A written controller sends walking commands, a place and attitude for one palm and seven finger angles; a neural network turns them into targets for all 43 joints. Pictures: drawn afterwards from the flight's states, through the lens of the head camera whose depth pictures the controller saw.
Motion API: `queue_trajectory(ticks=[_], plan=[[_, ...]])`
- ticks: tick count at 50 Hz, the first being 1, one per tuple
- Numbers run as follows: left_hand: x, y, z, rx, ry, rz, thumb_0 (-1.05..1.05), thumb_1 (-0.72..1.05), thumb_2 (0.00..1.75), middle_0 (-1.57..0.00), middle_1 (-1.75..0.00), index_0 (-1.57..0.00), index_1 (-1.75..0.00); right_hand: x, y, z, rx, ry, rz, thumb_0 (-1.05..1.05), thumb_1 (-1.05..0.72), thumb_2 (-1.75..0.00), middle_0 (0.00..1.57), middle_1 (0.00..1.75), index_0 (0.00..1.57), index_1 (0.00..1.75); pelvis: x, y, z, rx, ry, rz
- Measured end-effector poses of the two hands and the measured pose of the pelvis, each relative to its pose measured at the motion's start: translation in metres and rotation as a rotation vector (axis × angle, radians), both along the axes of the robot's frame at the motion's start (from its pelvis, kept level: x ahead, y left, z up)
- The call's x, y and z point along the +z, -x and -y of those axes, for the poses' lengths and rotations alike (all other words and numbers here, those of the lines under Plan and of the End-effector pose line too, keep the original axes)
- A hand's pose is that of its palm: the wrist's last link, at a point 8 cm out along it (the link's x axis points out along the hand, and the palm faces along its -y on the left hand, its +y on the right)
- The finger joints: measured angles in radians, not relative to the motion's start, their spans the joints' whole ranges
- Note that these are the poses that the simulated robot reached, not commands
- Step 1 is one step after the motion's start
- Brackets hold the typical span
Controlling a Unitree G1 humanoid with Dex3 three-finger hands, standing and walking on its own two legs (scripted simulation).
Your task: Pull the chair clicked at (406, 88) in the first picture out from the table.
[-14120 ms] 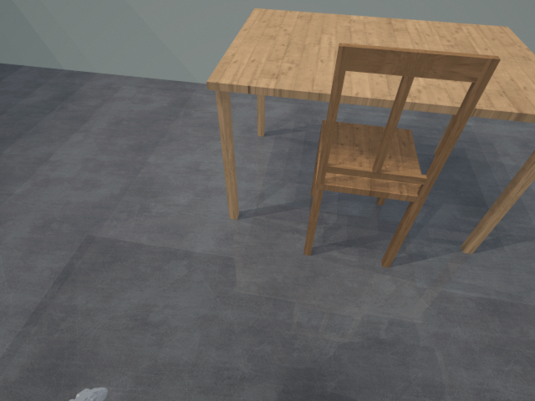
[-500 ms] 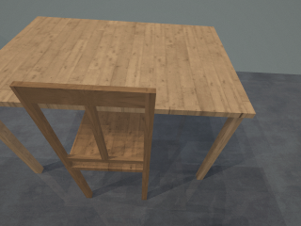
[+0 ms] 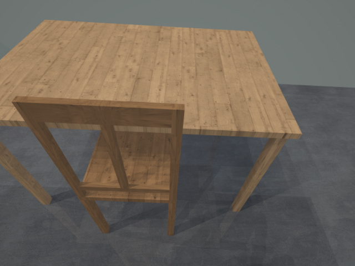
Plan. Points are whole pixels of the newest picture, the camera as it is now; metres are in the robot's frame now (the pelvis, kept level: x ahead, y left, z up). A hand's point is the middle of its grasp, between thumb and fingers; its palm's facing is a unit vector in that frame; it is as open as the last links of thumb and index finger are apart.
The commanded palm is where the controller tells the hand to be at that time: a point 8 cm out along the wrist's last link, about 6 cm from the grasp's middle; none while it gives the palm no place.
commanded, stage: raise the hand toward the chair's back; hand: left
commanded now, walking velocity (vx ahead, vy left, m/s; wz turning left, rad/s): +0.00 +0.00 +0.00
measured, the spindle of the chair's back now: (116, 160) +0.41 +0.21 -0.07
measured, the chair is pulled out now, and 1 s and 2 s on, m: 0.00 0.00 0.00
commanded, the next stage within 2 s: none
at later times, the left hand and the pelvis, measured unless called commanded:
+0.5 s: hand out of the picture +0.12 +0.15 -0.10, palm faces +0.09 -1.00 +0.01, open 9.5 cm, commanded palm +0.11 +0.22 -0.06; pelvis -0.04 -0.04 -0.08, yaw +4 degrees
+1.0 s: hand (92, 251) +0.16 +0.20 -0.04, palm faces +0.13 -0.99 -0.09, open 13.9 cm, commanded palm +0.13 +0.24 -0.05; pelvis -0.04 -0.03 -0.09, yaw +5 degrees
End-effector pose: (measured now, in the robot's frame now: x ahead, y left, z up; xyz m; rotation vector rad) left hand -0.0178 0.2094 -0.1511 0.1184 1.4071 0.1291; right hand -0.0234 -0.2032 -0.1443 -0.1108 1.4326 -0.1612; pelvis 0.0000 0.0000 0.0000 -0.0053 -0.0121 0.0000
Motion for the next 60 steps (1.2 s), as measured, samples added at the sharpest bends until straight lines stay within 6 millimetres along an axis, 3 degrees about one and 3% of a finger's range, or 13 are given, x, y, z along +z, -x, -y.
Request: queue_trajectory(ticks=[4, 9, 15, 20, 24, 27, 30, 34, 39, 42, 48, 56, 60], plan=[[0.005, -0.006, -0.005, 0.040, -0.022, 0.032, 0.01, 0.92, 0.90, -0.20, -0.30, -0.20, -0.30, 0.000, -0.004, 0.002, 0.009, 0.003, 0.030, 0.01, -0.91, -0.90, 0.20, 0.29, 0.20, 0.30, -0.001, 0.002, 0.000, 0.011, 0.004, -0.002], [0.087, -0.103, -0.042, 0.114, -0.179, 0.634, 0.04, 0.93, 0.89, -0.20, -0.30, -0.19, -0.29, 0.008, -0.046, 0.031, 0.066, 0.068, 0.349, 0.03, -0.93, -0.90, 0.21, 0.30, 0.20, 0.30, -0.009, 0.007, 0.002, 0.056, -0.024, -0.011], [0.158, -0.197, -0.005, 0.007, -0.020, 1.284, 0.02, 0.82, 0.85, -0.18, -0.28, -0.17, -0.28, 0.028, -0.130, 0.062, 0.150, 0.124, 0.715, 0.02, -0.92, -0.90, 0.21, 0.29, 0.20, 0.30, -0.031, 0.024, 0.009, 0.072, -0.014, -0.110], [0.120, -0.180, 0.026, -0.120, 0.160, 1.399, 0.00, 0.69, 0.81, -0.17, -0.26, -0.17, -0.26, 0.059, -0.189, 0.075, 0.242, 0.159, 0.919, 0.02, -0.91, -0.90, 0.20, 0.29, 0.20, 0.30, -0.058, 0.032, 0.026, 0.052, -0.023, -0.177], [0.062, -0.129, 0.014, -0.055, 0.118, 1.197, 0.00, 0.59, 0.77, -0.17, -0.25, -0.17, -0.25, 0.060, -0.225, 0.073, 0.320, 0.164, 0.979, 0.01, -0.91, -0.90, 0.20, 0.29, 0.20, 0.30, -0.078, 0.036, 0.035, 0.068, -0.016, -0.221], [0.057, -0.097, -0.008, 0.027, -0.005, 1.179, 0.01, 0.51, 0.74, -0.17, -0.24, -0.16, -0.24, 0.045, -0.241, 0.063, 0.378, 0.146, 0.981, 0.01, -0.91, -0.90, 0.20, 0.29, 0.20, 0.30, -0.092, 0.039, 0.041, 0.087, 0.004, -0.246], [0.085, -0.090, -0.023, 0.020, -0.114, 1.325, 0.01, 0.44, 0.71, -0.16, -0.23, -0.15, -0.23, 0.018, -0.245, 0.047, 0.414, 0.096, 0.955, 0.01, -0.91, -0.90, 0.20, 0.29, 0.20, 0.30, -0.102, 0.042, 0.043, 0.109, 0.030, -0.262], [0.117, -0.119, -0.014, -0.134, -0.068, 1.519, 0.01, 0.35, 0.67, -0.14, -0.21, -0.13, -0.21, -0.020, -0.230, 0.024, 0.405, 0.004, 0.898, 0.01, -0.90, -0.90, 0.20, 0.29, 0.20, 0.30, -0.112, 0.048, 0.043, 0.123, 0.051, -0.278], [0.089, -0.166, 0.003, -0.264, 0.161, 1.309, 0.00, 0.23, 0.62, -0.13, -0.20, -0.12, -0.19, -0.048, -0.185, 0.016, 0.275, -0.054, 0.775, 0.01, -0.90, -0.90, 0.21, 0.30, 0.20, 0.30, -0.111, 0.052, 0.040, 0.101, 0.032, -0.298], [0.081, -0.170, -0.003, -0.174, 0.182, 1.186, 0.00, 0.16, 0.59, -0.13, -0.19, -0.12, -0.18, -0.047, -0.157, 0.026, 0.194, -0.031, 0.708, 0.02, -0.90, -0.90, 0.21, 0.30, 0.21, 0.30, -0.103, 0.049, 0.036, 0.083, 0.020, -0.298], [0.113, -0.152, -0.031, -0.051, -0.016, 1.313, 0.00, 0.03, 0.53, -0.11, -0.16, -0.11, -0.16, -0.036, -0.130, 0.052, 0.170, 0.073, 0.641, 0.02, -0.90, -0.90, 0.21, 0.30, 0.20, 0.30, -0.093, 0.041, 0.028, 0.077, 0.022, -0.294], [0.083, -0.154, -0.027, -0.160, 0.093, 1.272, 0.00, -0.16, 0.45, -0.09, -0.13, -0.08, -0.13, -0.025, -0.151, 0.061, 0.229, 0.154, 0.704, 0.02, -0.90, -0.90, 0.20, 0.30, 0.20, 0.30, -0.101, 0.046, 0.016, 0.089, 0.041, -0.308], [0.093, -0.160, -0.031, -0.161, 0.102, 1.291, -0.01, -0.26, 0.41, -0.08, -0.12, -0.08, -0.12, -0.010, -0.169, 0.047, 0.230, 0.151, 0.770, 0.02, -0.90, -0.90, 0.20, 0.29, 0.20, 0.30, -0.096, 0.043, 0.012, 0.084, 0.043, -0.300]])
